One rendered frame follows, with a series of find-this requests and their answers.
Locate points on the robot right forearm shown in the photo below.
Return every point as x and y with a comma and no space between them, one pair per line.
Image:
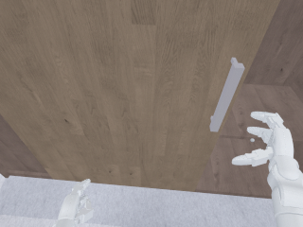
286,182

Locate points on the left robot hand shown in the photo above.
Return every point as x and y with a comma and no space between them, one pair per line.
71,206

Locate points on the right robot hand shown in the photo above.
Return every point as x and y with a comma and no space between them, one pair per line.
277,137

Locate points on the handle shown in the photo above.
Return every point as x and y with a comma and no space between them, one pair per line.
230,86

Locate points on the wardrobe door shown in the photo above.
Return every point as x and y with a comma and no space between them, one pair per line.
122,91
14,154

